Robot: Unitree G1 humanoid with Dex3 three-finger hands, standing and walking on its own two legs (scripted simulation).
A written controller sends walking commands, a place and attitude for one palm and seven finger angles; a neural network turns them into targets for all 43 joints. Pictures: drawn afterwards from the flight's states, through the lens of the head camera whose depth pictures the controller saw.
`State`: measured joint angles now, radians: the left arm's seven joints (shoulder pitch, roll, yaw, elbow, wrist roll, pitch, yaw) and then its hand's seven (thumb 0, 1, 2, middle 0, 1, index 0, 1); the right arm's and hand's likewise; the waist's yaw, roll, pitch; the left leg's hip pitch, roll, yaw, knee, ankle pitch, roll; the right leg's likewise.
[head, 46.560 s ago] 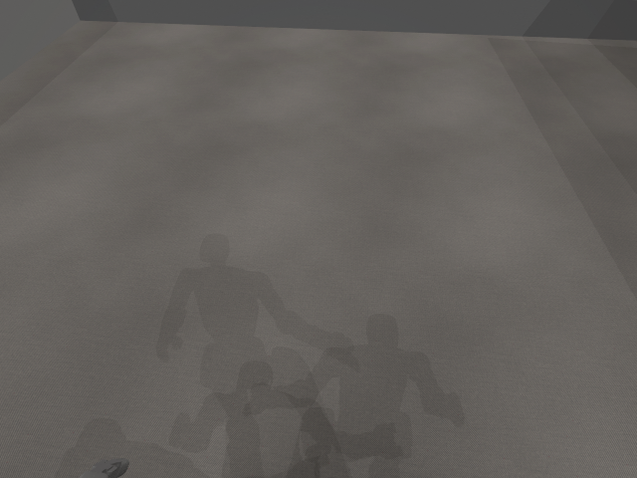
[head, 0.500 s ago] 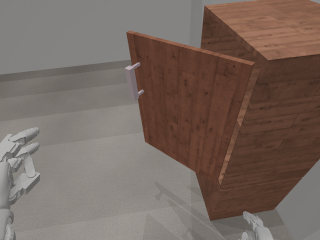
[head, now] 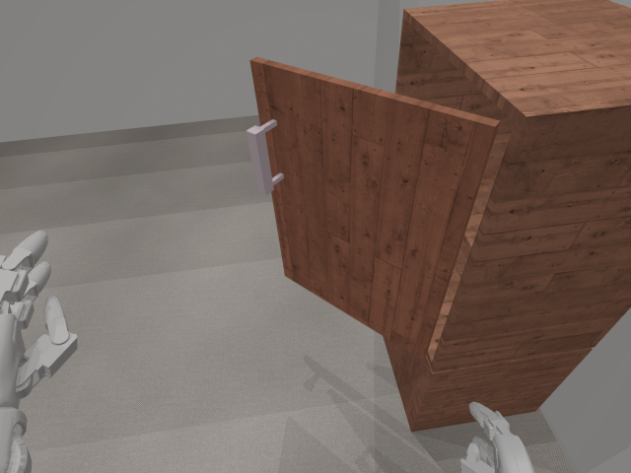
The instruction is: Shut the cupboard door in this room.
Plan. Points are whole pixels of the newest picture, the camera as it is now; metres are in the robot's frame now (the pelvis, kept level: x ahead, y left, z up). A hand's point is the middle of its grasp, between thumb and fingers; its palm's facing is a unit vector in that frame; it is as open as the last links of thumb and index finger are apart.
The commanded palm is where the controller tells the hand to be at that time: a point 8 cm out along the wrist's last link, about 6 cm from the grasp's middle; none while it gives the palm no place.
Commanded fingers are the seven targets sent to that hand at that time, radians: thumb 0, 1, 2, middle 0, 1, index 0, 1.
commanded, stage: step back with the hand held close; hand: left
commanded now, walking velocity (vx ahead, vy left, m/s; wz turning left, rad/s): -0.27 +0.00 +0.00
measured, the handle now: (268, 157) +0.65 +0.18 +0.07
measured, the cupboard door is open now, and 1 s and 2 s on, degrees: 44 44 44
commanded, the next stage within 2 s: stop stepping back and stand still in 1.34 s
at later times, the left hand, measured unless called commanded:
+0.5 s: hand (29, 368) +0.16 +0.29 +0.15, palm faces +0.38 -0.78 -0.50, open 7.4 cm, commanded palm +0.10 +0.33 +0.17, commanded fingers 0.00 0.90 0.90 -0.20 -0.30 -0.20 -0.30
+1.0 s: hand out of the picture +0.10 +0.29 +0.15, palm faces +0.44 -0.79 -0.43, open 7.4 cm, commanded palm +0.03 +0.34 +0.17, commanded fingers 0.00 0.90 0.90 -0.20 -0.30 -0.20 -0.30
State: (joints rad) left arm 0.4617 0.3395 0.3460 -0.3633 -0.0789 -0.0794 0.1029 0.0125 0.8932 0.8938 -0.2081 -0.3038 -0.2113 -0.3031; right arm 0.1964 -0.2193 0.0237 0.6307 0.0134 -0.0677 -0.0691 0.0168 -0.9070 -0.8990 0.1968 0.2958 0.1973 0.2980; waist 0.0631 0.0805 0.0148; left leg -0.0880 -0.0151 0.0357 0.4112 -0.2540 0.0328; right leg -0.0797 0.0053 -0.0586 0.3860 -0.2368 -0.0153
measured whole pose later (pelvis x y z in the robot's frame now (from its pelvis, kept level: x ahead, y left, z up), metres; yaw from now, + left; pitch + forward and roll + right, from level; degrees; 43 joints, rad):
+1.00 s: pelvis -0.11 +0.03 -0.03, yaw +1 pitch +0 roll -2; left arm 0.51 0.41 0.44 -0.53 -0.02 -0.27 0.15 0.01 0.89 0.89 -0.21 -0.30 -0.21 -0.30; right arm 0.22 -0.22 -0.01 0.59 0.00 -0.03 -0.06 0.02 -0.91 -0.90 0.20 0.30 0.20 0.30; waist -0.02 -0.02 0.02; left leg -0.49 -0.03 0.04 0.70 -0.27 0.07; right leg -0.44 0.00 -0.02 0.61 -0.18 0.02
